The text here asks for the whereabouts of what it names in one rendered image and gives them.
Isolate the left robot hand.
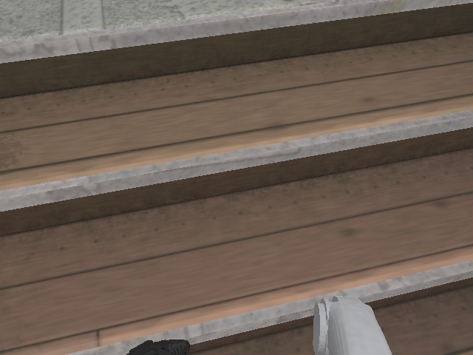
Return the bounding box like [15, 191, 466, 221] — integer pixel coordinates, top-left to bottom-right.
[127, 339, 190, 355]

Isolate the right robot thigh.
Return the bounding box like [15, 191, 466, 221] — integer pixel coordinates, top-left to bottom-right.
[313, 296, 392, 355]

